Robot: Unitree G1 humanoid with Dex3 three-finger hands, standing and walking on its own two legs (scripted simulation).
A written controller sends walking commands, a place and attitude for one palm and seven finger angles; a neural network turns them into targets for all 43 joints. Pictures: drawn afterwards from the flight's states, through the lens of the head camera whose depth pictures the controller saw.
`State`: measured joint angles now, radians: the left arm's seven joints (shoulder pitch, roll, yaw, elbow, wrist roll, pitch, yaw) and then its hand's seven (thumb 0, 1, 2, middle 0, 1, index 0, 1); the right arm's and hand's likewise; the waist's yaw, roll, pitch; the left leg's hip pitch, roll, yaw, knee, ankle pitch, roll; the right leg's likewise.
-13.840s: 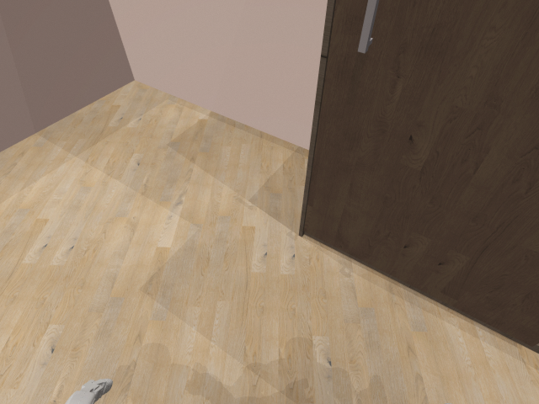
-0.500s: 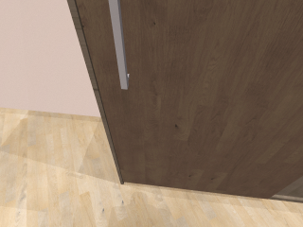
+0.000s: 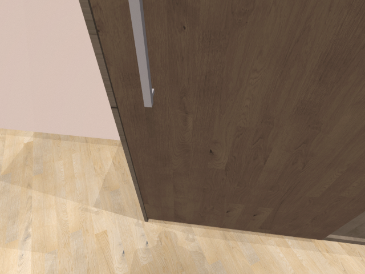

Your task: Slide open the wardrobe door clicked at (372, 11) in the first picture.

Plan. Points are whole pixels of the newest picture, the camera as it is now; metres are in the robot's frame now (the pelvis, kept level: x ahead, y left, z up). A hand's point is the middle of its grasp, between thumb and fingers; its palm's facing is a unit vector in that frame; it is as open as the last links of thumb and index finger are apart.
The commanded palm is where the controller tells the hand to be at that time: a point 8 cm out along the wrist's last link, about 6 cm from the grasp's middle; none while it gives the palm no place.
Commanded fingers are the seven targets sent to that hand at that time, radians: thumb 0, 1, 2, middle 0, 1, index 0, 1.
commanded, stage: look again from close up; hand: left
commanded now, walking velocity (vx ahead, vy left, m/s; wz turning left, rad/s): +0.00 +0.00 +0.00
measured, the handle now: (144, 52) +0.48 +0.12 +0.25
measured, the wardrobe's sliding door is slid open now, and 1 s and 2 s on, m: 0.00 0.00 0.00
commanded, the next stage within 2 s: raise the hand with hooked fingers in 0.22 s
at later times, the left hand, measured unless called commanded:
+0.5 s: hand (95, 261) +0.16 +0.20 -0.04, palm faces +0.27 -0.94 -0.23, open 7.5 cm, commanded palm +0.11 +0.21 -0.03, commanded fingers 0.00 0.67 0.80 -0.22 -0.45 -0.22 -0.45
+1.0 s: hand (86, 220) +0.19 +0.19 +0.08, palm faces +0.09 -0.99 -0.11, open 10.2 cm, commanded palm +0.16 +0.26 +0.07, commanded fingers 0.00 0.08 0.55 -0.26 -0.82 -0.26 -0.82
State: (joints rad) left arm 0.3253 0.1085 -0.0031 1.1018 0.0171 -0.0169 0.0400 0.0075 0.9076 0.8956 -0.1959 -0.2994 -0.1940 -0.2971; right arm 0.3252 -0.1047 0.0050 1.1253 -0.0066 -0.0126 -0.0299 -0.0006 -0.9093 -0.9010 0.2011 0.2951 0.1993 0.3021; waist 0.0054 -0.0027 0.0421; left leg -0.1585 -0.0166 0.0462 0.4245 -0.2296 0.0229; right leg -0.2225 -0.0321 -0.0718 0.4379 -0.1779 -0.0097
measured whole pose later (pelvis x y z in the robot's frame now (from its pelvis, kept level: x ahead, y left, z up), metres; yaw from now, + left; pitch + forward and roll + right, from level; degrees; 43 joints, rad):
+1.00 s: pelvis +0.02 -0.01 -0.04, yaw +4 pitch +4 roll -2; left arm 0.45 0.22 0.18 -0.22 -0.29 -0.42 -0.31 0.02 0.31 0.64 -0.23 -0.68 -0.23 -0.68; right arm 0.16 -0.23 0.03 0.57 0.05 -0.27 -0.06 0.01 -0.91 -0.90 0.20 0.30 0.20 0.30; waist 0.07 0.06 -0.04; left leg -0.46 0.01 -0.05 0.85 -0.46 0.00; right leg -0.45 -0.02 -0.16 0.78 -0.39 -0.03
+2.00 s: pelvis +0.03 -0.01 +0.00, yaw +3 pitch -3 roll +0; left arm -0.34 0.65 0.56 0.08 -0.33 0.32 -0.50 -0.01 -0.50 0.30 -0.30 -1.20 -0.30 -1.20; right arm 0.20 -0.28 0.11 0.62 0.10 -0.22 -0.09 0.01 -0.90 -0.90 0.21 0.30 0.20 0.30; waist 0.06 0.08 -0.03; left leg -0.13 -0.01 -0.01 0.47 -0.29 0.01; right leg -0.17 -0.02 -0.12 0.47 -0.25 -0.02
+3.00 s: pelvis +0.03 +0.00 +0.00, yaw +2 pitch -2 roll +0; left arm -0.29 0.45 0.38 -0.09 -0.33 0.37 -0.40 -0.01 -0.50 0.30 -0.30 -1.20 -0.30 -1.20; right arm 0.17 -0.26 0.10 0.61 0.09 -0.20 -0.08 0.01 -0.90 -0.90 0.20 0.30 0.20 0.30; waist 0.04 0.07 -0.04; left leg -0.14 -0.02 0.01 0.47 -0.30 0.02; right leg -0.20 -0.04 -0.09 0.50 -0.27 -0.01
